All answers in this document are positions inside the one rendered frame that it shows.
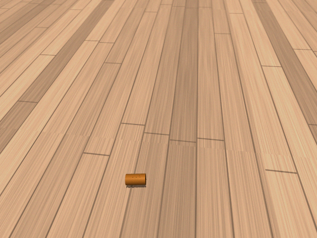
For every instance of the can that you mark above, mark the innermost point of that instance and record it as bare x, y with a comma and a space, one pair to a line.
135, 179

